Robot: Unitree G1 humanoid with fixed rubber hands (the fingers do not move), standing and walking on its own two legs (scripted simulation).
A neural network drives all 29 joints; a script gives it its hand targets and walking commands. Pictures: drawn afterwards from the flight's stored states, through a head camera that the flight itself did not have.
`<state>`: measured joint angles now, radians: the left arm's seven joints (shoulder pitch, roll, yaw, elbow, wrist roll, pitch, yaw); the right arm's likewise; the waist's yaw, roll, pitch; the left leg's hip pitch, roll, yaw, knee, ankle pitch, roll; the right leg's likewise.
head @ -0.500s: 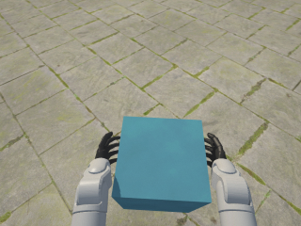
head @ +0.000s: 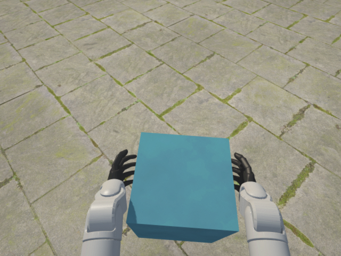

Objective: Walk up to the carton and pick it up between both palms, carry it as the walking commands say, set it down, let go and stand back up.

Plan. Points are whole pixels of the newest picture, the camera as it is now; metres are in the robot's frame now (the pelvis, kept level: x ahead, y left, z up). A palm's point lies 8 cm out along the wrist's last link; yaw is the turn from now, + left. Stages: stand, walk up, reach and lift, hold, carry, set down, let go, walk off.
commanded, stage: carry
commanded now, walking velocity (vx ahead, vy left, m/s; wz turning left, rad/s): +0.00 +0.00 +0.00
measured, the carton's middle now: (179, 192) +0.29 +0.00 -0.06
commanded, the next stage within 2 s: none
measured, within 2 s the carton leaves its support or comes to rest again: neither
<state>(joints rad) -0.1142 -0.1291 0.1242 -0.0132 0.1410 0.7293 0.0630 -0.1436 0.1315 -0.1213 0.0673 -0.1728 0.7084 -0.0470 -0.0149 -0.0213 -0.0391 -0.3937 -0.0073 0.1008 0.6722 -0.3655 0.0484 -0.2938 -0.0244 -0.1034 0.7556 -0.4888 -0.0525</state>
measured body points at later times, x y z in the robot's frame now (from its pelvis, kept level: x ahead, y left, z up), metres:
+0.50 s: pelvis +0.18 +0.00 +0.00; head +0.22 +0.00 +0.45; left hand +0.48 +0.14 +0.01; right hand +0.47 -0.16 +0.00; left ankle +0.12 +0.09 -0.72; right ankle +0.06 -0.09 -0.67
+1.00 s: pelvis +0.36 -0.01 +0.00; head +0.39 -0.01 +0.45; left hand +0.65 +0.13 +0.02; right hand +0.64 -0.17 +0.01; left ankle +0.29 +0.08 -0.71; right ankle +0.27 -0.10 -0.69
